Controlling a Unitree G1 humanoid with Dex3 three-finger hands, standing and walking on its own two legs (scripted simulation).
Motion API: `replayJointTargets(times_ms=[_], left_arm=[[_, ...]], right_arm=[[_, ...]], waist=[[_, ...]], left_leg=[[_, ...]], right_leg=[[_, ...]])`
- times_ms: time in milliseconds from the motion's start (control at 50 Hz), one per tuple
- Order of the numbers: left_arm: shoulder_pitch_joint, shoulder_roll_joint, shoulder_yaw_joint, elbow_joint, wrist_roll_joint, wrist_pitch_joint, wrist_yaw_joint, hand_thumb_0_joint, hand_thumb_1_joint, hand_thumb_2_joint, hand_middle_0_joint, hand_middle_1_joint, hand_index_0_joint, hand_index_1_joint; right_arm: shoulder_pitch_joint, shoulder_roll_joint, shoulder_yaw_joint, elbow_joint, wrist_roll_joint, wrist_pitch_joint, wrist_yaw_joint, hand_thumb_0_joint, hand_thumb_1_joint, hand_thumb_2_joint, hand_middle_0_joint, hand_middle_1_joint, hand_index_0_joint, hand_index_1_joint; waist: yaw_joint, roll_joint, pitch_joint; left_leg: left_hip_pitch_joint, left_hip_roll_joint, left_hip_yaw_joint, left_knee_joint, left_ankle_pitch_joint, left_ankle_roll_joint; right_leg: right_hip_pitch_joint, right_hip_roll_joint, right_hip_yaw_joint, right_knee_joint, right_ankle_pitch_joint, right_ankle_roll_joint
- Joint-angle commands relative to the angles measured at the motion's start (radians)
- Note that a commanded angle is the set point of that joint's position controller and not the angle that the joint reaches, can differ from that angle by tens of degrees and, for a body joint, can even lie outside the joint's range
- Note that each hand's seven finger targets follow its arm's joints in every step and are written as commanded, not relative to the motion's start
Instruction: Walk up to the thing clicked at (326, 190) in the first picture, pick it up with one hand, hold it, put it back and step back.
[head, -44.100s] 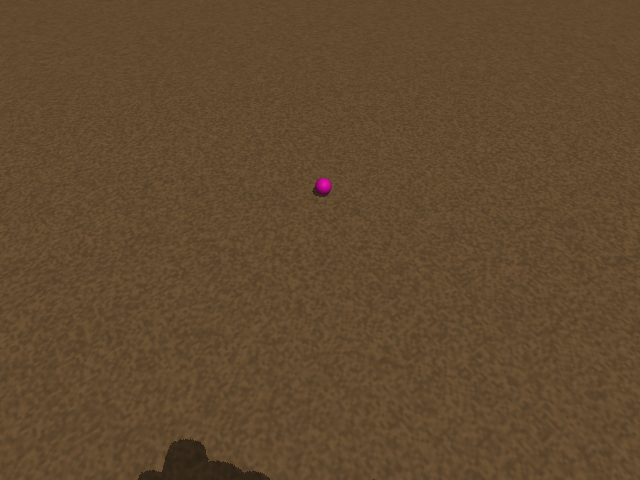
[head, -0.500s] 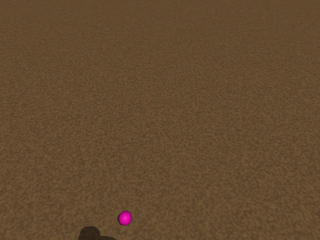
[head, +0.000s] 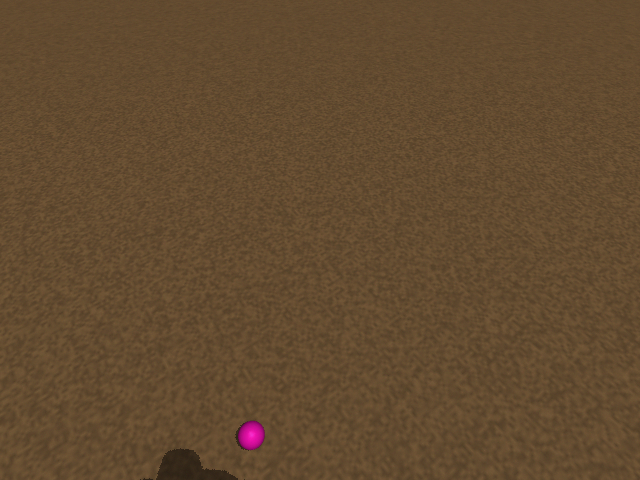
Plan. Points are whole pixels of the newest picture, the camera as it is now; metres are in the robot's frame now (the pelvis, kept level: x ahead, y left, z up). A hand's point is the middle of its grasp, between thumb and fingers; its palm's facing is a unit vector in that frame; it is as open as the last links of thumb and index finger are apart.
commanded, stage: stand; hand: left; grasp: from above
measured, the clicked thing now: (251, 435) +0.38 +0.22 -0.74
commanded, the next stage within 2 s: step back in 0.22 s
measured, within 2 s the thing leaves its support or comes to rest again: neither
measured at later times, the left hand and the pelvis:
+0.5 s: hand out of the picture +0.07 +0.26 -0.17, palm faces -0.04 -0.91 -0.41, open 7.4 cm; pelvis -0.05 -0.01 -0.02, yaw -1 degrees
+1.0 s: hand out of the picture -0.02 +0.29 -0.18, palm faces -0.05 -0.93 -0.36, open 7.4 cm; pelvis -0.15 +0.03 -0.01, yaw -1 degrees
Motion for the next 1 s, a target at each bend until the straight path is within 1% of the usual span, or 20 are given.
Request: replayJointTargets(times_ms=[0, 180, 200, 280, 440, 480, 500, 520, 560, 600, 660, 700, 720, 740, 760, 780, 800, 840, 900, 980], left_arm=[[-0.028, 0.197, 0.027, -0.062, 0.001, -0.023, 0.006, 0.000, 0.900, 0.900, -0.200, -0.300, -0.200, -0.300], [-0.030, 0.204, 0.023, -0.063, -0.001, -0.024, 0.006, 0.000, 0.900, 0.900, -0.200, -0.300, -0.200, -0.300], [-0.036, 0.295, 0.060, -0.096, -0.021, -0.013, 0.009, 0.000, 0.900, 0.900, -0.200, -0.300, -0.200, -0.300], [-0.006, 0.261, 0.065, -0.154, -0.024, 0.000, 0.015, 0.000, 0.900, 0.900, -0.200, -0.300, -0.200, -0.300], [0.036, 0.269, 0.069, -0.231, 0.000, 0.026, 0.007, 0.000, 0.900, 0.900, -0.200, -0.300, -0.200, -0.300], [0.026, 0.314, 0.086, -0.246, 0.006, 0.026, 0.002, 0.000, 0.900, 0.900, -0.200, -0.300, -0.200, -0.300], [0.006, 0.361, 0.098, -0.263, 0.013, 0.022, 0.003, 0.000, 0.900, 0.900, -0.200, -0.300, -0.200, -0.300], [-0.016, 0.394, 0.105, -0.290, 0.029, 0.013, 0.007, 0.000, 0.900, 0.900, -0.200, -0.300, -0.200, -0.300], [-0.101, 0.353, 0.104, -0.320, 0.031, 0.013, 0.016, 0.000, 0.900, 0.900, -0.200, -0.300, -0.200, -0.300], [-0.161, 0.339, 0.104, -0.345, 0.040, 0.016, 0.024, 0.000, 0.900, 0.900, -0.200, -0.300, -0.200, -0.300], [-0.074, 0.312, 0.100, -0.355, 0.037, 0.025, 0.027, 0.000, 0.900, 0.900, -0.200, -0.300, -0.200, -0.300], [-0.067, 0.314, 0.093, -0.362, 0.015, 0.038, 0.021, 0.000, 0.900, 0.900, -0.200, -0.300, -0.200, -0.300], [-0.045, 0.295, 0.087, -0.363, 0.005, 0.047, 0.017, 0.000, 0.900, 0.900, -0.200, -0.300, -0.200, -0.300], [-0.003, 0.239, 0.075, -0.377, -0.003, 0.051, 0.014, 0.000, 0.900, 0.900, -0.200, -0.300, -0.200, -0.300], [-0.050, 0.235, 0.078, -0.386, 0.000, 0.048, 0.027, 0.000, 0.900, 0.900, -0.200, -0.300, -0.200, -0.300], [-0.110, 0.257, 0.089, -0.384, 0.014, 0.048, 0.040, 0.000, 0.900, 0.900, -0.200, -0.300, -0.200, -0.300], [-0.106, 0.261, 0.093, -0.374, 0.011, 0.050, 0.041, 0.000, 0.900, 0.900, -0.200, -0.300, -0.200, -0.300], [-0.011, 0.240, 0.086, -0.344, -0.013, 0.049, 0.035, 0.000, 0.900, 0.900, -0.200, -0.300, -0.200, -0.300], [0.030, 0.236, 0.096, -0.345, 0.003, 0.040, 0.027, 0.000, 0.900, 0.900, -0.200, -0.300, -0.200, -0.300], [-0.016, 0.235, 0.095, -0.383, 0.007, 0.038, 0.020, 0.000, 0.900, 0.900, -0.200, -0.300, -0.200, -0.300]], right_arm=[[-0.030, -0.200, -0.032, -0.048, -0.002, -0.024, -0.008, 0.000, -0.900, -0.900, 0.200, 0.300, 0.200, 0.300], [-0.044, -0.205, -0.032, -0.043, -0.002, -0.022, -0.004, 0.000, -0.900, -0.900, 0.200, 0.300, 0.200, 0.300], [-0.078, -0.261, -0.049, -0.075, 0.007, -0.004, -0.001, 0.000, -0.900, -0.900, 0.200, 0.300, 0.200, 0.300], [-0.048, -0.253, -0.062, -0.127, 0.021, 0.016, 0.001, 0.000, -0.900, -0.900, 0.200, 0.300, 0.200, 0.300], [-0.077, -0.283, -0.090, -0.227, 0.013, 0.045, 0.007, 0.000, -0.900, -0.900, 0.200, 0.300, 0.200, 0.300], [-0.079, -0.261, -0.089, -0.244, 0.009, 0.053, 0.009, 0.000, -0.900, -0.900, 0.200, 0.300, 0.200, 0.300], [-0.078, -0.236, -0.084, -0.250, 0.009, 0.056, 0.012, 0.000, -0.900, -0.900, 0.200, 0.300, 0.200, 0.300], [-0.057, -0.230, -0.087, -0.257, 0.002, 0.063, 0.012, 0.000, -0.900, -0.900, 0.200, 0.300, 0.200, 0.300], [0.021, -0.244, -0.094, -0.239, 0.016, 0.067, 0.016, 0.000, -0.900, -0.900, 0.200, 0.300, 0.200, 0.300], [0.090, -0.261, -0.098, -0.230, 0.023, 0.060, 0.012, 0.000, -0.900, -0.900, 0.200, 0.300, 0.200, 0.300], [0.099, -0.246, -0.084, -0.242, 0.002, 0.047, 0.005, 0.000, -0.900, -0.900, 0.200, 0.300, 0.200, 0.300], [0.136, -0.232, -0.086, -0.231, -0.016, 0.032, 0.001, 0.000, -0.900, -0.900, 0.200, 0.300, 0.200, 0.300], [0.132, -0.241, -0.091, -0.230, -0.028, 0.023, -0.002, 0.000, -0.900, -0.900, 0.200, 0.300, 0.200, 0.300], [0.093, -0.326, -0.113, -0.254, -0.046, 0.019, -0.005, 0.000, -0.900, -0.900, 0.200, 0.300, 0.200, 0.300], [0.059, -0.418, -0.125, -0.274, -0.040, 0.018, 0.002, 0.000, -0.900, -0.900, 0.200, 0.300, 0.200, 0.300], [0.090, -0.425, -0.133, -0.276, -0.033, 0.015, -0.001, 0.000, -0.900, -0.900, 0.200, 0.300, 0.200, 0.300], [0.056, -0.370, -0.119, -0.274, -0.028, 0.011, -0.010, 0.000, -0.900, -0.900, 0.200, 0.300, 0.200, 0.300], [-0.029, -0.304, -0.097, -0.291, -0.028, 0.010, -0.024, 0.000, -0.900, -0.900, 0.200, 0.300, 0.200, 0.300], [0.013, -0.266, -0.092, -0.310, -0.016, 0.012, -0.030, 0.000, -0.900, -0.900, 0.200, 0.300, 0.200, 0.300], [0.091, -0.289, -0.103, -0.315, -0.009, 0.014, -0.035, 0.000, -0.900, -0.900, 0.200, 0.300, 0.200, 0.300]], waist=[[0.002, 0.020, -0.069], [0.004, 0.021, -0.072], [-0.002, -0.003, 0.014], [-0.007, 0.023, -0.141], [0.008, 0.052, -0.156], [0.016, -0.065, -0.113], [0.026, -0.191, -0.091], [0.031, -0.239, -0.076], [-0.007, -0.137, -0.063], [-0.029, -0.175, -0.084], [0.012, -0.196, -0.134], [-0.011, -0.172, -0.151], [-0.010, -0.092, -0.129], [0.020, 0.123, -0.111], [-0.006, 0.238, -0.082], [-0.065, 0.233, -0.077], [-0.041, 0.133, -0.069], [0.034, 0.154, -0.059], [0.013, 0.145, -0.102], [-0.039, 0.126, -0.080]], left_leg=[[0.048, 0.112, -0.086, -0.051, 0.159, 0.033], [0.047, 0.111, -0.080, -0.055, 0.139, 0.028], [-0.014, 0.102, -0.104, 0.037, 0.307, 0.044], [0.015, 0.122, -0.097, 0.122, 0.410, 0.089], [-0.149, 0.132, -0.152, 0.215, 0.089, 0.165], [-0.227, 0.023, -0.084, 0.380, -0.118, 0.108], [-0.235, -0.086, -0.019, 0.564, -0.272, 0.058], [-0.254, -0.126, -0.075, 0.745, -0.427, 0.046], [-0.236, -0.114, -0.150, 0.865, -0.357, 0.040], [-0.221, -0.086, -0.119, 0.819, -0.342, 0.027], [-0.259, -0.035, -0.081, 0.455, -0.361, 0.025], [-0.157, -0.042, -0.027, 0.148, -0.187, 0.035], [-0.071, -0.011, -0.071, 0.048, 0.001, 0.038], [0.022, 0.185, -0.352, 0.008, 0.193, 0.097], [-0.004, 0.318, -0.474, 0.034, 0.456, 0.194], [-0.098, 0.368, -0.538, 0.006, 0.454, 0.253], [-0.058, 0.315, -0.427, 0.040, 0.495, 0.218], [-0.002, 0.188, -0.238, 0.103, 0.552, 0.138], [0.130, 0.209, -0.235, 0.160, 0.610, 0.213], [0.146, 0.229, -0.243, 0.156, 0.565, 0.239]], right_leg=[[-0.037, -0.099, 0.073, -0.058, 0.160, -0.039], [-0.036, -0.100, 0.076, -0.071, 0.160, -0.038], [-0.106, -0.083, 0.088, 0.028, 0.353, -0.051], [-0.080, -0.058, 0.053, 0.159, 0.369, -0.080], [-0.174, -0.051, 0.108, 0.310, 0.123, -0.138], [-0.225, -0.150, 0.239, 0.178, 0.110, -0.212], [-0.269, -0.273, 0.381, 0.036, 0.161, -0.279], [-0.317, -0.353, 0.479, -0.014, 0.174, -0.340], [-0.343, -0.281, 0.343, 0.014, 0.110, -0.306], [-0.310, -0.243, 0.264, 0.062, 0.136, -0.268], [-0.071, -0.228, 0.259, 0.153, 0.278, -0.230], [-0.039, -0.191, 0.208, 0.264, 0.369, -0.189], [-0.136, -0.140, 0.169, 0.326, 0.292, -0.140], [-0.332, 0.008, 0.085, 0.475, 0.033, -0.075], [-0.452, 0.145, 0.090, 0.596, -0.404, -0.036], [-0.408, 0.156, 0.203, 0.750, -0.468, -0.033], [-0.432, 0.150, 0.231, 0.821, -0.400, -0.041], [-0.479, 0.152, 0.221, 0.871, -0.275, -0.048], [-0.471, 0.131, 0.163, 0.842, -0.280, -0.013], [-0.455, 0.119, 0.130, 0.703, -0.297, -0.005]])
